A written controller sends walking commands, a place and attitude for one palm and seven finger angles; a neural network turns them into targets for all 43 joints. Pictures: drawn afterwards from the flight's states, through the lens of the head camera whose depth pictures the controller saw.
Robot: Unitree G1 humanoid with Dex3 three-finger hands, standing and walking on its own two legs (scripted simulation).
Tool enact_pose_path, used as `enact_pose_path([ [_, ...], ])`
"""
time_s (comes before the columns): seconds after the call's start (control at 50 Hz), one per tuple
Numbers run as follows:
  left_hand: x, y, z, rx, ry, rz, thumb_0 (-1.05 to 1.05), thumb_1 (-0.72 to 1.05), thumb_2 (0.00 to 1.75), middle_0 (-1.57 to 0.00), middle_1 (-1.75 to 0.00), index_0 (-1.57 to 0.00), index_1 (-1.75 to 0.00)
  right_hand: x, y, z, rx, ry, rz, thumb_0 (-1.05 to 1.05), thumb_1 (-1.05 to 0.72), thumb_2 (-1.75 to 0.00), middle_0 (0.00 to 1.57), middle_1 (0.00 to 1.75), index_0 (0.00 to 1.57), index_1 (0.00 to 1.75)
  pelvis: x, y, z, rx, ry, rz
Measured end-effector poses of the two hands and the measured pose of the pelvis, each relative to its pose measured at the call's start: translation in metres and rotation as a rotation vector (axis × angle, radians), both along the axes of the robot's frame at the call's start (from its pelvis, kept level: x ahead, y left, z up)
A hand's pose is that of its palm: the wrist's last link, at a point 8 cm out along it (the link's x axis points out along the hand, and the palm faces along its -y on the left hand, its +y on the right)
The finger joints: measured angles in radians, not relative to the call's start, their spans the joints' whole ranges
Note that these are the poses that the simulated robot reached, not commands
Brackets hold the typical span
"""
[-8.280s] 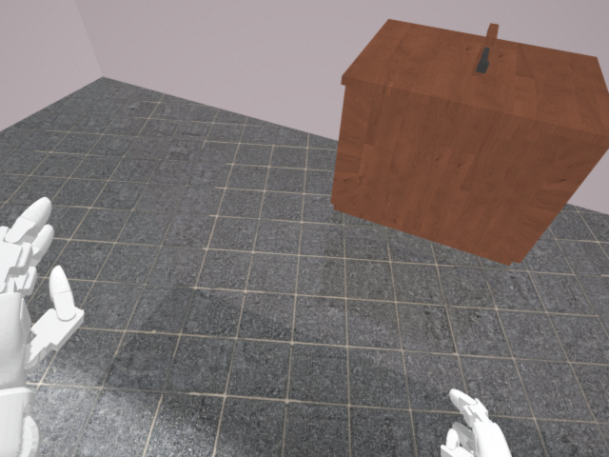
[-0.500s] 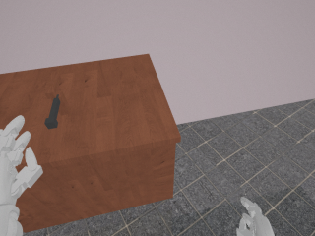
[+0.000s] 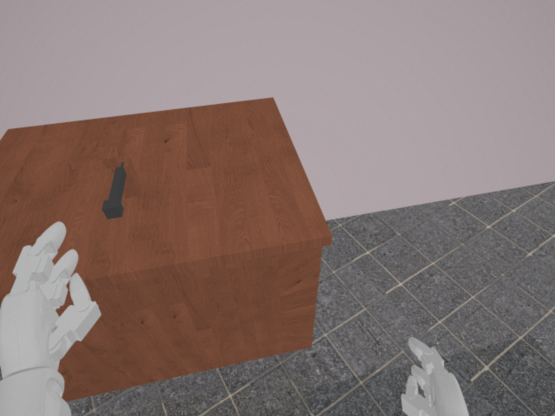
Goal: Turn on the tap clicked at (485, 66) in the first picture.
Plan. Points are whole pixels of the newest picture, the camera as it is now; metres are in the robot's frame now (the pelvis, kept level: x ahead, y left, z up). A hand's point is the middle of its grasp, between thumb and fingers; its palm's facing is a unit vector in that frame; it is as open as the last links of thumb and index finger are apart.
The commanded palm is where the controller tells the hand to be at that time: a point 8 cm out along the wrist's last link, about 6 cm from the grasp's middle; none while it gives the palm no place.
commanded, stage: turn the palm inward beside the body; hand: left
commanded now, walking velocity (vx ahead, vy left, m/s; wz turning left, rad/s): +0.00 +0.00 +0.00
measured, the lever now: (113, 208) +0.45 +0.39 +0.03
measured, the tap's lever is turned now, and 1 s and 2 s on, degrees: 0 0 0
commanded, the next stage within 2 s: reach beside the lever's end, fingers flat in 0.82 s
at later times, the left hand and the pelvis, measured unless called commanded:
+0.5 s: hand (93, 319) +0.18 +0.23 +0.13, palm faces +0.50 -0.86 -0.10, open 7.4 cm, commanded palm +0.12 +0.27 +0.14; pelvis +0.00 +0.00 +0.00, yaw +1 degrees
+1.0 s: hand (110, 307) +0.19 +0.22 +0.13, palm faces +0.49 -0.86 -0.12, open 7.4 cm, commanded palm +0.15 +0.27 +0.14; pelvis +0.01 -0.01 +0.00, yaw +1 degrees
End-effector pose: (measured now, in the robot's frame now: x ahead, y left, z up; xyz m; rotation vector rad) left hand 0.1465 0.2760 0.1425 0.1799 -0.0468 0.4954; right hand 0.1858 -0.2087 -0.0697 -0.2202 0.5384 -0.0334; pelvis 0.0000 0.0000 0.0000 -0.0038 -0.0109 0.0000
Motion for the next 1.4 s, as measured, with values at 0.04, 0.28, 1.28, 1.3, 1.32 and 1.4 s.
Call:
enact_pose_path([
  [0.04, -0.003, 0.000, -0.002, -0.008, 0.002, 0.007, 0.02, 0.90, 0.89, -0.20, -0.30, -0.20, -0.30, -0.001, 0.002, 0.001, -0.005, -0.004, 0.006, 0.01, -0.90, -0.89, 0.20, 0.30, 0.21, 0.30, -0.003, 0.001, 0.000, -0.002, -0.004, 0.002],
  [0.28, -0.018, -0.004, -0.007, -0.042, 0.006, 0.015, 0.02, 0.90, 0.89, -0.20, -0.30, -0.20, -0.30, -0.008, 0.006, 0.003, -0.008, -0.015, 0.020, 0.01, -0.90, -0.89, 0.20, 0.30, 0.21, 0.30, -0.010, 0.003, 0.000, -0.007, -0.012, 0.007],
  [1.28, 0.030, 0.016, -0.024, -0.065, 0.031, 0.077, 0.02, 0.90, 0.89, -0.20, -0.30, -0.20, -0.30, -0.004, -0.025, -0.014, -0.035, 0.078, -0.045, 0.01, -0.90, -0.89, 0.20, 0.30, 0.21, 0.30, 0.005, -0.012, -0.002, 0.000, 0.040, 0.007],
  [1.3, 0.032, 0.017, -0.024, -0.062, 0.028, 0.070, 0.02, 0.90, 0.89, -0.20, -0.30, -0.20, -0.30, -0.006, -0.026, -0.015, -0.035, 0.082, -0.052, 0.01, -0.90, -0.89, 0.20, 0.30, 0.21, 0.30, 0.005, -0.012, -0.003, 0.000, 0.042, 0.005],
  [1.32, 0.035, 0.018, -0.025, -0.063, 0.027, 0.065, 0.02, 0.90, 0.89, -0.20, -0.30, -0.20, -0.30, -0.008, -0.027, -0.016, -0.035, 0.087, -0.059, 0.01, -0.90, -0.89, 0.20, 0.30, 0.21, 0.30, 0.006, -0.011, -0.003, 0.000, 0.045, 0.005],
  [1.4, 0.044, 0.028, -0.031, -0.080, 0.034, 0.069, 0.02, 0.90, 0.89, -0.20, -0.30, -0.20, -0.30, -0.016, -0.030, -0.020, -0.037, 0.110, -0.086, 0.01, -0.90, -0.89, 0.20, 0.30, 0.21, 0.30, 0.006, -0.009, -0.003, 0.001, 0.055, 0.000],
])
